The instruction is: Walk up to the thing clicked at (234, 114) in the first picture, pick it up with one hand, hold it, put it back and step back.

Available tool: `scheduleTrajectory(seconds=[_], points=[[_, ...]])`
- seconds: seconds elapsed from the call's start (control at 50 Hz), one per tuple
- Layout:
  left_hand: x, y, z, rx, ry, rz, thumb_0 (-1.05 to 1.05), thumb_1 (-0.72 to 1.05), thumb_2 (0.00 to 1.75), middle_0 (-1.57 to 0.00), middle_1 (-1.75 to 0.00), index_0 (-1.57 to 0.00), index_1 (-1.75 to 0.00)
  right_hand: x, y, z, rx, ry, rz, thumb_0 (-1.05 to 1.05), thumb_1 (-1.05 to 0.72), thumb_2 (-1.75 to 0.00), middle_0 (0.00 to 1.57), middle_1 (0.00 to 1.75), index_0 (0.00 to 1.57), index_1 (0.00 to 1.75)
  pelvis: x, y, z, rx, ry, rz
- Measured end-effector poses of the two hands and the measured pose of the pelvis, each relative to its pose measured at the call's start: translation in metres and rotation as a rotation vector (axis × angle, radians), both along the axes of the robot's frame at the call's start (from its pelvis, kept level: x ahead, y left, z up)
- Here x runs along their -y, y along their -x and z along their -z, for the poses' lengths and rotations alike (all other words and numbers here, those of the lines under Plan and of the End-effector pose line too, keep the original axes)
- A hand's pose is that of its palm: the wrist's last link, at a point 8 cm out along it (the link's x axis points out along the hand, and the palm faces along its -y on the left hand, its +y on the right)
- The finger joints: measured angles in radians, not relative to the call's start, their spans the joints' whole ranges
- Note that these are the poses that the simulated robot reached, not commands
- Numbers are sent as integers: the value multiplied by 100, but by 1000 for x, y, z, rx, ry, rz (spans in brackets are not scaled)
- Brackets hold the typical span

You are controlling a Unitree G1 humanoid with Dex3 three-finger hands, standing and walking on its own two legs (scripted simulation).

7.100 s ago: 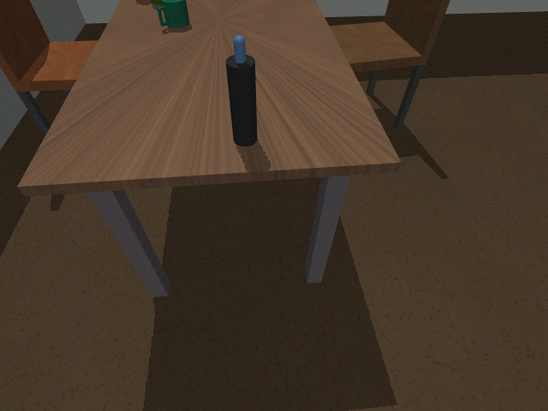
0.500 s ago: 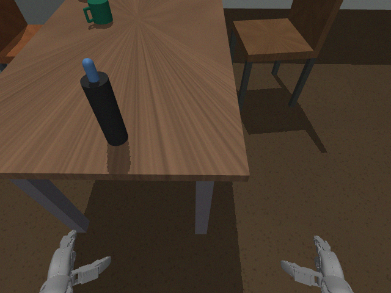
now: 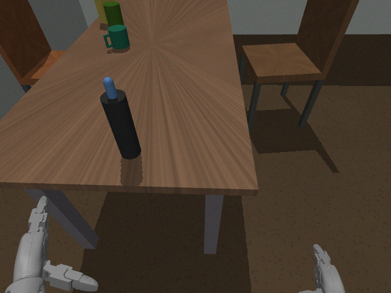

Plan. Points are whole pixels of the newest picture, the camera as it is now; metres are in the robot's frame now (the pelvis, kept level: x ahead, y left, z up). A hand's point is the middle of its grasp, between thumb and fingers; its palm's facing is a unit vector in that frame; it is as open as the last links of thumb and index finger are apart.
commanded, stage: rise first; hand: left
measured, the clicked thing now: (120, 120) +0.47 +0.21 +0.10
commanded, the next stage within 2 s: go down in 1.04 s
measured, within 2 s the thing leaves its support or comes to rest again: neither
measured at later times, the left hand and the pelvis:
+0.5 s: hand (43, 244) +0.17 +0.26 +0.10, palm faces +0.37 -0.82 -0.43, open 17.6 cm; pelvis -0.01 -0.01 +0.00, yaw +1 degrees
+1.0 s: hand (30, 235) +0.17 +0.27 +0.13, palm faces +0.41 -0.80 -0.44, open 17.7 cm; pelvis -0.02 -0.01 +0.00, yaw +1 degrees
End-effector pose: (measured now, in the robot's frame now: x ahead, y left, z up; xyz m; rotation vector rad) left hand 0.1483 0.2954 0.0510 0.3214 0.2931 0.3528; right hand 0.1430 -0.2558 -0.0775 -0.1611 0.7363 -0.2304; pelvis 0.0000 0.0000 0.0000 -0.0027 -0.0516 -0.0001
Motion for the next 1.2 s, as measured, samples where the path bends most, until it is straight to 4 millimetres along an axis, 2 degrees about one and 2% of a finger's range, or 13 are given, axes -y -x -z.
scheduleTrajectory(seconds=[0.24,0.5,1.2], points=[[-2,11,-40,125,-98,15,-2,-54,2,-4,-4,-3,-4,14,5,7,-32,15,8,-1,52,-2,6,4,5,5,6,8,0,14,-2,-8],[-5,22,-68,234,-174,12,-2,-55,3,-5,-4,-3,-5,14,2,9,-17,1,-3,-1,52,-3,6,5,5,5,11,13,0,23,-6,-21],[-10,23,-111,426,-275,60,-2,-59,8,-5,-5,-2,-6,10,7,4,19,0,-6,-1,52,-5,6,5,5,6,5,18,0,27,-5,-22]])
